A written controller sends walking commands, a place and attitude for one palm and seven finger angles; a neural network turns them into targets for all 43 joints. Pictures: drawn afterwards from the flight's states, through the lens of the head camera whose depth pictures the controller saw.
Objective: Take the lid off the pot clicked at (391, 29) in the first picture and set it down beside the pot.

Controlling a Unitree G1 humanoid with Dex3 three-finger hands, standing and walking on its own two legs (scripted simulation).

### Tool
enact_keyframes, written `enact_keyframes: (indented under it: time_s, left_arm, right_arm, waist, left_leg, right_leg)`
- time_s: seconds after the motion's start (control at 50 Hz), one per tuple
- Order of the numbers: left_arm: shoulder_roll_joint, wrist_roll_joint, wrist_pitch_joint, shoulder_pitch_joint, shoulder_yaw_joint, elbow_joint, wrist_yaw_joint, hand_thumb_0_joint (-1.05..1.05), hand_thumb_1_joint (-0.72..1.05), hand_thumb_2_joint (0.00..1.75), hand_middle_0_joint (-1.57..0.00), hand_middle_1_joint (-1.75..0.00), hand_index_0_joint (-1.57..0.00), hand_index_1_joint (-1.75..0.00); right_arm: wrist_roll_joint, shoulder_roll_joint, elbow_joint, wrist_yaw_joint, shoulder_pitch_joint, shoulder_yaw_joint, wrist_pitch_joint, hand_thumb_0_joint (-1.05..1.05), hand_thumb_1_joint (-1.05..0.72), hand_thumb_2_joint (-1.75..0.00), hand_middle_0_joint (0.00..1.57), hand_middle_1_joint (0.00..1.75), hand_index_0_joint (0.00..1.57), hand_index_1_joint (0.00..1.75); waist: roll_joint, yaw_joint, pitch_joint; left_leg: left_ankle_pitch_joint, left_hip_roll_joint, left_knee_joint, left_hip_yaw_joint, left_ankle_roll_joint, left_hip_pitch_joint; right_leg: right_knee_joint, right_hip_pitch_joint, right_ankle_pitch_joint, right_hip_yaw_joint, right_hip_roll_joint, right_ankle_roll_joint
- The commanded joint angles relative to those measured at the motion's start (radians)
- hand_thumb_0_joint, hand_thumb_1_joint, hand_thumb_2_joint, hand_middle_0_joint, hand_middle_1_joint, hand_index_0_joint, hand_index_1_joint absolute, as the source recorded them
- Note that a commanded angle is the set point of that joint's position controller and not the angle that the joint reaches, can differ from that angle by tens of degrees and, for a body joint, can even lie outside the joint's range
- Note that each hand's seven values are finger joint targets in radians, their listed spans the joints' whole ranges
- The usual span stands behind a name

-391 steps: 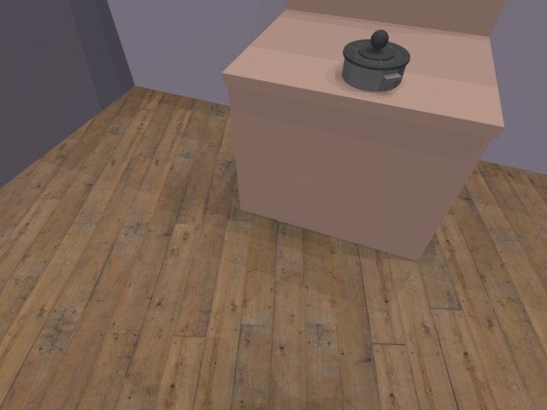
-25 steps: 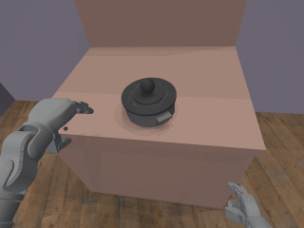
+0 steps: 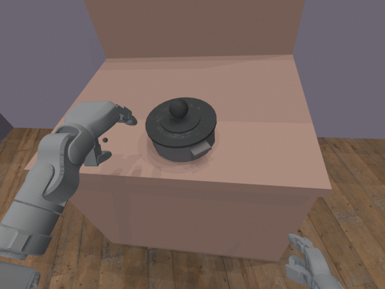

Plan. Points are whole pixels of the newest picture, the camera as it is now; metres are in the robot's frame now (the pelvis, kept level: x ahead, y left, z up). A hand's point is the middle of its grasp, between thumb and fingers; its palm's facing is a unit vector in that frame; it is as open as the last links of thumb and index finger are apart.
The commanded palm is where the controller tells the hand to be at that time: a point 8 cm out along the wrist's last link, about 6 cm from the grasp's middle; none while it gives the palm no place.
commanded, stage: move the open hand above the knob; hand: left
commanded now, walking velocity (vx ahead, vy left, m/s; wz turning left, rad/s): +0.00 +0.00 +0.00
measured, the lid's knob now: (178, 108) +0.54 +0.09 +0.07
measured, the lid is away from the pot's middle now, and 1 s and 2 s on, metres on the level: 0.00 0.00 0.00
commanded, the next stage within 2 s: lower the open fingers around the knob in 1.86 s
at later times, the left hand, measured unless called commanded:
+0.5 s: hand (132, 118) +0.42 +0.17 +0.15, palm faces -0.23 -0.04 -0.97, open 10.3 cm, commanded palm +0.41 +0.16 +0.22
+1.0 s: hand (160, 99) +0.48 +0.11 +0.15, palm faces -0.27 -0.04 -0.96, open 10.3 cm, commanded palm +0.48 +0.12 +0.22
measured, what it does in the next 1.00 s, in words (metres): stands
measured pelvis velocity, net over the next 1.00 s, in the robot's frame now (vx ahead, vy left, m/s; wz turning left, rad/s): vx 0.02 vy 0.00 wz -0.01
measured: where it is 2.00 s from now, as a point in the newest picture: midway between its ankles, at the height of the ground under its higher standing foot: outside the picture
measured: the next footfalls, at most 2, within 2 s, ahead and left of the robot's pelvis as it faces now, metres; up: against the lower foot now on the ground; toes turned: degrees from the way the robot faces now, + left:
none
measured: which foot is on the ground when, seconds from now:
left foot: down 0.00-1.00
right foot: down 0.00-1.00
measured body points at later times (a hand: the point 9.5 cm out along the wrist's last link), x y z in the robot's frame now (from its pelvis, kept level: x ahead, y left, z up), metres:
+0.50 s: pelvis +0.02 +0.00 +0.00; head +0.04 -0.05 +0.45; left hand +0.42 +0.17 +0.20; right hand +0.19 -0.25 -0.12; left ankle +0.05 +0.11 -0.74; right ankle +0.00 -0.12 -0.74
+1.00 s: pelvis +0.02 +0.00 +0.00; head +0.05 -0.04 +0.45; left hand +0.49 +0.11 +0.21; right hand +0.15 -0.25 -0.14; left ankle +0.05 +0.11 -0.74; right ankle +0.00 -0.12 -0.74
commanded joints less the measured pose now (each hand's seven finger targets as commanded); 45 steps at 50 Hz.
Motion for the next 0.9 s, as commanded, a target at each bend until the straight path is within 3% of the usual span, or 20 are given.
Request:
enact_keyframes:
  time_s: [0.0,0.06,0.08,0.1,0.12,0.24,0.3,0.36,0.38,0.44,0.48,0.5,0.52,0.56,0.62,0.66,0.7,0.78,0.82,0.88]
  left_arm:
    - [0.250,0.018,0.014,-0.393,0.174,-0.099,0.035,0.00,-0.35,1.48,-0.82,-0.08,-0.82,-0.08]
    - [0.196,0.016,0.020,-0.446,0.127,-0.157,0.034,0.00,-0.35,1.48,-0.82,-0.08,-0.82,-0.08]
    - [0.201,0.021,0.025,-0.452,0.124,-0.130,0.032,0.00,-0.35,1.48,-0.82,-0.08,-0.82,-0.08]
    - [0.236,0.027,0.031,-0.459,0.151,-0.083,0.035,0.00,-0.35,1.48,-0.82,-0.08,-0.82,-0.08]
    - [0.241,0.034,0.032,-0.488,0.151,-0.086,0.037,0.00,-0.35,1.48,-0.82,-0.08,-0.82,-0.08]
    - [0.183,0.030,0.046,-0.538,0.095,-0.025,0.035,0.00,-0.35,1.48,-0.82,-0.08,-0.82,-0.08]
    - [0.208,0.037,0.052,-0.580,0.107,0.043,0.034,0.00,-0.35,1.48,-0.82,-0.08,-0.82,-0.08]
    - [0.210,0.032,0.042,-0.638,0.110,-0.008,0.033,0.00,-0.35,1.48,-0.82,-0.08,-0.82,-0.08]
    - [0.182,0.037,0.042,-0.657,0.078,0.006,0.030,0.00,-0.35,1.48,-0.82,-0.08,-0.82,-0.08]
    - [0.138,0.037,0.051,-0.687,0.040,0.073,0.029,0.00,-0.35,1.48,-0.82,-0.08,-0.82,-0.08]
    - [0.123,0.043,0.049,-0.714,0.027,0.052,0.033,0.00,-0.35,1.48,-0.82,-0.08,-0.82,-0.08]
    - [0.108,0.045,0.056,-0.718,0.018,0.094,0.036,0.00,-0.35,1.48,-0.82,-0.08,-0.82,-0.08]
    - [0.135,0.050,0.060,-0.735,0.040,0.131,0.042,0.00,-0.35,1.48,-0.82,-0.08,-0.82,-0.08]
    - [0.146,0.051,0.057,-0.782,0.052,0.106,0.052,0.00,-0.35,1.48,-0.82,-0.08,-0.82,-0.08]
    - [0.064,0.059,0.073,-0.838,-0.018,0.149,0.059,0.00,-0.35,1.48,-0.82,-0.08,-0.82,-0.08]
    - [0.126,0.059,0.074,-0.828,0.041,0.196,0.069,0.00,-0.35,1.48,-0.82,-0.08,-0.82,-0.08]
    - [0.070,0.069,0.081,-0.879,-0.010,0.235,0.073,0.00,-0.35,1.48,-0.82,-0.08,-0.82,-0.08]
    - [0.019,0.072,0.098,-0.962,-0.056,0.292,0.073,0.00,-0.35,1.48,-0.82,-0.08,-0.82,-0.08]
    - [0.068,0.078,0.091,-0.997,-0.014,0.288,0.078,0.00,-0.35,1.48,-0.82,-0.08,-0.82,-0.08]
    - [0.000,0.077,0.098,-1.003,-0.060,0.407,0.077,0.00,-0.35,1.48,-0.82,-0.08,-0.82,-0.08]
  right_arm:
    - [0.007,-0.104,-0.166,0.004,-0.145,-0.037,-0.036,0.00,-0.90,-0.90,0.20,0.30,0.20,0.30]
    - [0.010,-0.098,-0.185,0.012,-0.157,-0.041,-0.038,0.00,-0.90,-0.90,0.20,0.30,0.20,0.30]
    - [0.009,-0.095,-0.174,0.009,-0.145,-0.037,-0.038,0.00,-0.90,-0.90,0.20,0.30,0.20,0.30]
    - [0.009,-0.103,-0.164,0.007,-0.136,-0.040,-0.032,0.00,-0.90,-0.90,0.20,0.30,0.20,0.30]
    - [0.011,-0.104,-0.164,0.006,-0.136,-0.038,-0.031,0.00,-0.90,-0.90,0.20,0.30,0.20,0.30]
    - [0.015,-0.100,-0.163,0.007,-0.130,-0.039,-0.027,0.00,-0.90,-0.90,0.20,0.30,0.20,0.30]
    - [0.019,-0.108,-0.151,0.001,-0.111,-0.040,-0.021,0.00,-0.90,-0.90,0.20,0.30,0.20,0.30]
    - [0.017,-0.108,-0.160,-0.001,-0.113,-0.047,-0.027,0.00,-0.90,-0.90,0.20,0.30,0.20,0.30]
    - [0.018,-0.100,-0.154,0.000,-0.110,-0.042,-0.026,0.00,-0.90,-0.90,0.20,0.30,0.20,0.30]
    - [0.023,-0.104,-0.140,0.002,-0.092,-0.047,-0.018,0.00,-0.90,-0.90,0.20,0.30,0.20,0.30]
    - [0.023,-0.102,-0.143,0.007,-0.089,-0.046,-0.019,0.00,-0.90,-0.90,0.20,0.30,0.20,0.30]
    - [0.022,-0.102,-0.135,0.007,-0.080,-0.048,-0.016,0.00,-0.90,-0.90,0.20,0.30,0.20,0.30]
    - [0.024,-0.108,-0.127,0.006,-0.072,-0.048,-0.012,0.00,-0.90,-0.90,0.20,0.30,0.20,0.30]
    - [0.022,-0.111,-0.129,0.007,-0.073,-0.050,-0.011,0.00,-0.90,-0.90,0.20,0.30,0.20,0.30]
    - [0.025,-0.100,-0.119,0.012,-0.066,-0.052,-0.008,0.00,-0.90,-0.90,0.20,0.30,0.20,0.30]
    - [0.022,-0.111,-0.116,0.010,-0.058,-0.049,-0.008,0.00,-0.90,-0.90,0.20,0.30,0.20,0.30]
    - [0.024,-0.104,-0.106,0.012,-0.051,-0.047,-0.004,0.00,-0.90,-0.90,0.20,0.30,0.20,0.30]
    - [0.025,-0.105,-0.095,0.009,-0.040,-0.051,0.001,0.00,-0.90,-0.90,0.20,0.30,0.20,0.30]
    - [0.020,-0.106,-0.094,0.005,-0.031,-0.054,-0.006,0.00,-0.90,-0.90,0.20,0.30,0.20,0.30]
    - [0.021,-0.104,-0.073,0.002,-0.004,-0.053,-0.002,0.00,-0.90,-0.90,0.20,0.30,0.20,0.30]
  waist:
    - [-0.108,0.004,-0.306]
    - [-0.073,-0.004,-0.337]
    - [-0.086,0.000,-0.366]
    - [-0.103,-0.003,-0.328]
    - [-0.104,0.000,-0.339]
    - [-0.103,-0.011,-0.335]
    - [-0.133,-0.020,-0.332]
    - [-0.107,-0.023,-0.398]
    - [-0.104,-0.027,-0.411]
    - [-0.113,-0.039,-0.367]
    - [-0.091,-0.039,-0.412]
    - [-0.120,-0.044,-0.389]
    - [-0.129,-0.043,-0.374]
    - [-0.113,-0.039,-0.408]
    - [-0.114,-0.051,-0.420]
    - [-0.127,-0.042,-0.436]
    - [-0.135,-0.051,-0.423]
    - [-0.147,-0.067,-0.432]
    - [-0.119,-0.063,-0.482]
    - [-0.167,-0.081,-0.426]
  left_leg:
    - [0.115,-0.038,-0.027,-0.026,0.027,0.153]
    - [0.144,-0.041,-0.011,-0.033,0.031,0.183]
    - [0.156,-0.044,-0.012,-0.026,0.031,0.190]
    - [0.137,-0.040,-0.015,-0.024,0.030,0.169]
    - [0.138,-0.042,-0.017,-0.025,0.029,0.162]
    - [0.143,-0.047,-0.008,-0.019,0.033,0.158]
    - [0.130,-0.046,-0.006,-0.015,0.036,0.144]
    - [0.176,-0.049,0.017,-0.018,0.045,0.182]
    - [0.191,-0.050,0.013,-0.018,0.041,0.188]
    - [0.179,-0.047,0.012,-0.020,0.039,0.176]
    - [0.222,-0.046,0.019,-0.026,0.039,0.202]
    - [0.209,-0.045,0.020,-0.026,0.040,0.194]
    - [0.189,-0.043,0.014,-0.026,0.037,0.177]
    - [0.199,-0.045,0.018,-0.028,0.040,0.183]
    - [0.216,-0.042,0.020,-0.032,0.037,0.200]
    - [0.214,-0.043,0.024,-0.029,0.040,0.182]
    - [0.217,-0.043,0.020,-0.030,0.037,0.174]
    - [0.198,-0.044,0.021,-0.025,0.040,0.175]
    - [0.220,-0.047,0.030,-0.025,0.044,0.205]
    - [0.207,-0.043,0.026,-0.023,0.043,0.176]
  right_leg:
    - [-0.065,0.008,0.193,0.025,0.049,-0.034]
    - [-0.050,0.003,0.219,0.025,0.051,-0.040]
    - [-0.049,0.020,0.230,0.026,0.047,-0.036]
    - [-0.055,0.006,0.225,0.028,0.049,-0.035]
    - [-0.049,0.014,0.228,0.028,0.047,-0.034]
    - [-0.043,-0.001,0.250,0.029,0.046,-0.034]
    - [-0.046,-0.003,0.247,0.031,0.045,-0.031]
    - [-0.036,0.016,0.299,0.039,0.044,-0.035]
    - [-0.028,0.019,0.308,0.036,0.043,-0.033]
    - [-0.031,-0.023,0.296,0.026,0.046,-0.034]
    - [-0.019,-0.013,0.317,0.024,0.047,-0.039]
    - [-0.024,-0.029,0.312,0.019,0.051,-0.038]
    - [-0.024,-0.033,0.296,0.018,0.050,-0.038]
    - [-0.021,-0.015,0.308,0.024,0.048,-0.042]
    - [-0.012,-0.041,0.307,0.014,0.051,-0.042]
    - [-0.012,-0.015,0.321,0.021,0.050,-0.044]
    - [-0.005,-0.032,0.325,0.014,0.050,-0.043]
    - [-0.010,-0.048,0.318,0.017,0.049,-0.040]
    - [-0.006,-0.032,0.339,0.025,0.048,-0.042]
    - [-0.013,-0.066,0.327,0.015,0.053,-0.040]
